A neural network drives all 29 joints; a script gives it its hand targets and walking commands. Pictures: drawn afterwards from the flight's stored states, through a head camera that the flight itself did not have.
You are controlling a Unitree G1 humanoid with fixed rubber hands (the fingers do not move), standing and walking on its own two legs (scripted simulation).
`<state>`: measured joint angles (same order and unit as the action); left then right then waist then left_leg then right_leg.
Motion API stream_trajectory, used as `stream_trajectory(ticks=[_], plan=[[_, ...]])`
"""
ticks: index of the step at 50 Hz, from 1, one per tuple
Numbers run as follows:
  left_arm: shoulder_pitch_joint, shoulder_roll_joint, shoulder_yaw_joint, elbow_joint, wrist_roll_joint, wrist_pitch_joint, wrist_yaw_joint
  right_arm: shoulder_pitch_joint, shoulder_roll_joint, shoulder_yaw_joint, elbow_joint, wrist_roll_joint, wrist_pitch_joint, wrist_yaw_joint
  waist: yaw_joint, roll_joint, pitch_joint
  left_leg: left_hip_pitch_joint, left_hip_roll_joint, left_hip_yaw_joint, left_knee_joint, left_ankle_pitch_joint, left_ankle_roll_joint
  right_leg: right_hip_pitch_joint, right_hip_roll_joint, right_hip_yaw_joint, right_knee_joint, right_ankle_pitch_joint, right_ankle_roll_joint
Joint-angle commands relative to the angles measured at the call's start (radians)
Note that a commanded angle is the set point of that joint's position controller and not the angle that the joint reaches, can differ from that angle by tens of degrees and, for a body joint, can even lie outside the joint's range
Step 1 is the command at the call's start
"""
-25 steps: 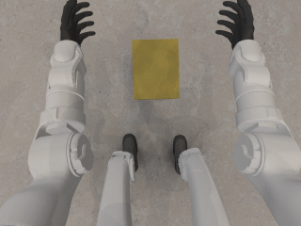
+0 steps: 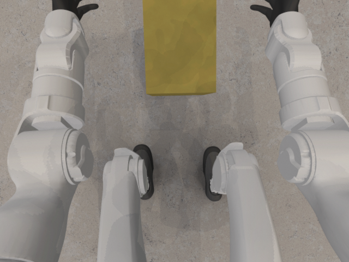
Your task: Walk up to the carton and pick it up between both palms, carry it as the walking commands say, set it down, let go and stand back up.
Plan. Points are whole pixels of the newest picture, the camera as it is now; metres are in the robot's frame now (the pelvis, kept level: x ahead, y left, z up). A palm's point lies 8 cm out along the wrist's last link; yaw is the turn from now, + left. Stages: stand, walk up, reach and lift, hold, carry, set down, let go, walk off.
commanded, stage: reach and lift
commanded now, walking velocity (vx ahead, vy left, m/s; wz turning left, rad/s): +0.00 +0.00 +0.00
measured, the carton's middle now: (178, 55) +0.54 -0.01 -0.41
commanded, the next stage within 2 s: none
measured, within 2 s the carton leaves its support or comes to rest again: neither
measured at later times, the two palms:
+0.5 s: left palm (97, 37) +0.56 +0.19 -0.26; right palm (250, 37) +0.54 -0.18 -0.26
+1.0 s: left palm (111, 48) +0.55 +0.18 -0.34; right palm (238, 49) +0.53 -0.17 -0.34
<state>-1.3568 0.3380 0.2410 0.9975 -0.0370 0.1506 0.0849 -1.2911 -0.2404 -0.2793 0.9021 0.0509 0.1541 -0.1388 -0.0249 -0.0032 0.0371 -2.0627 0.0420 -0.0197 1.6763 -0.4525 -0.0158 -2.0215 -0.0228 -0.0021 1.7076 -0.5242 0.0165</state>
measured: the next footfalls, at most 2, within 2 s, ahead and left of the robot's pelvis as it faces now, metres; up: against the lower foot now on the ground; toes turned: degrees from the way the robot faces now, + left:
none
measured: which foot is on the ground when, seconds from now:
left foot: down 0.00-1.00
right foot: down 0.00-1.00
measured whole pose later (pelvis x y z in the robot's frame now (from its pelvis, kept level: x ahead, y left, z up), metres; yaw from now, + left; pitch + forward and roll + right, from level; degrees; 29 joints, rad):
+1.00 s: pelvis -0.02 +0.00 -0.15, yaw -1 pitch +34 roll -1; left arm -1.64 0.46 -0.02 1.25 -0.29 0.04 0.10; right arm -1.59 -0.36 -0.03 1.18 0.30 0.04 -0.15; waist -0.02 -0.01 0.52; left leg -2.29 0.04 -0.05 2.22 -0.53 -0.02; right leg -2.24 0.00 0.02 2.26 -0.62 0.03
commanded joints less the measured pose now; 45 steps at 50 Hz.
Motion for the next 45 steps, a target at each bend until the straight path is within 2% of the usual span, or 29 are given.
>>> stream_trajectory(ticks=[1,9,17,39,45], plan=[[-0.327,0.134,-0.024,-0.090,-0.034,-0.021,0.013,-0.297,-0.136,0.023,-0.097,0.032,-0.020,-0.009,-0.002,0.048,-1.196,0.711,-0.119,0.088,-0.024,0.310,-0.014,0.515,0.111,-0.080,-0.092,0.326,0.026],[-0.383,0.151,-0.069,0.018,-0.083,-0.043,0.016,-0.360,-0.166,0.054,0.017,0.071,-0.042,0.003,-0.004,0.045,-1.071,0.622,-0.102,0.070,0.076,0.251,-0.005,0.398,0.095,-0.078,0.020,0.262,0.021],[-0.438,0.173,-0.119,0.077,-0.122,-0.068,0.016,-0.420,-0.196,0.085,0.093,0.108,-0.070,0.011,-0.007,0.046,-1.006,0.591,-0.085,0.050,0.178,0.248,-0.001,0.327,0.080,-0.073,0.124,0.245,0.022],[-0.563,0.236,-0.221,0.171,-0.222,-0.124,0.012,-0.564,-0.236,0.207,0.205,0.221,-0.132,-0.002,0.003,0.036,-0.883,0.483,-0.050,0.028,0.410,0.262,-0.011,0.313,0.051,-0.031,0.343,0.281,0.030],[-0.592,0.254,-0.243,0.149,-0.253,-0.130,0.018,-0.600,-0.247,0.236,0.167,0.245,-0.132,-0.014,0.003,0.031,-0.947,0.525,-0.046,0.034,0.435,0.275,-0.008,0.374,0.054,-0.035,0.360,0.299,0.032]])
